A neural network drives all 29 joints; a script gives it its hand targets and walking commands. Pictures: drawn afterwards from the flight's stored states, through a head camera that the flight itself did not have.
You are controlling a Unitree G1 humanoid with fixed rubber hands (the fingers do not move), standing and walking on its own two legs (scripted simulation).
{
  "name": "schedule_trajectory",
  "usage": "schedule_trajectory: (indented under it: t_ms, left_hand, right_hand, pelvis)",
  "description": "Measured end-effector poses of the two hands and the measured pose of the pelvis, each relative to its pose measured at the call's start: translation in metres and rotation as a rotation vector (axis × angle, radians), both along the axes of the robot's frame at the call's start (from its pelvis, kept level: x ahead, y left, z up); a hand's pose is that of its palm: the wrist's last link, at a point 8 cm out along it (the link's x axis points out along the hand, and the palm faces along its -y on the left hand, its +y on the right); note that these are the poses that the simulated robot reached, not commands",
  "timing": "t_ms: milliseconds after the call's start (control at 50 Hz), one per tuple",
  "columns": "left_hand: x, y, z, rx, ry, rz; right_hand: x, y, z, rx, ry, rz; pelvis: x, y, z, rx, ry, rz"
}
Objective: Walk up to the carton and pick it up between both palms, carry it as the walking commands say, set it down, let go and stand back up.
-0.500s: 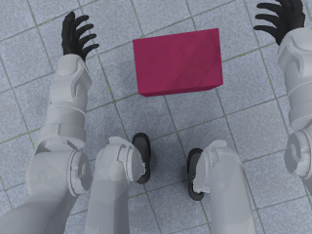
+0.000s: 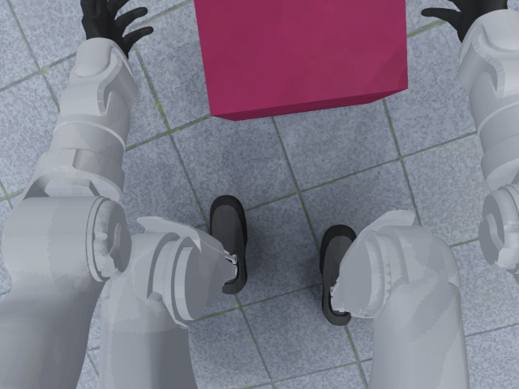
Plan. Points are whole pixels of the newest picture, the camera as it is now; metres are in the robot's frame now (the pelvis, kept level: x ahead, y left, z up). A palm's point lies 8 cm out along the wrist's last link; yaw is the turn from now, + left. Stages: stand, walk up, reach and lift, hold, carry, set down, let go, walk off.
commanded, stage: reach and lift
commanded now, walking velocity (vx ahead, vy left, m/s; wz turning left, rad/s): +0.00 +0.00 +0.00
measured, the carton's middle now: (297, 54) +0.53 -0.02 -0.29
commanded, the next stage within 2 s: none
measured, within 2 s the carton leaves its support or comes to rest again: leaves its support in 1.88 s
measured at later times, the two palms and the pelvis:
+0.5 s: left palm (136, 43) +0.54 +0.19 -0.20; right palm (455, 31) +0.53 -0.21 -0.21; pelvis +0.00 +0.00 -0.03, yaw +0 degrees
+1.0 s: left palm (165, 42) +0.54 +0.16 -0.20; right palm (436, 29) +0.53 -0.19 -0.22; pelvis -0.01 +0.01 -0.02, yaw +0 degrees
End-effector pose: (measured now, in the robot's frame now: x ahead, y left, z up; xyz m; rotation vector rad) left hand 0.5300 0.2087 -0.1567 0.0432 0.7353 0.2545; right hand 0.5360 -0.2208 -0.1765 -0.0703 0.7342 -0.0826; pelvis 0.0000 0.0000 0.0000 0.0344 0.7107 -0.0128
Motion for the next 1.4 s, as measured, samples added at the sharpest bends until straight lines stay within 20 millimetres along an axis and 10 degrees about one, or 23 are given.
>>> schedule_trajectory:
  t_ms: [300,1400]
  left_hand:
    - [0.013,-0.01,-0.042,-0.019,0.01,0.008]
    - [0.008,-0.058,-0.047,-0.043,0.026,-0.034]
  right_hand:
    - [-0.006,0.002,-0.047,-0.006,-0.003,0.01]
    - [0.002,0.031,-0.035,-0.035,0.045,0.036]
  pelvis:
    - [-0.003,0.003,-0.032,-0.007,-0.057,0.004]
    - [-0.006,0.004,-0.02,-0.006,-0.045,-0.017]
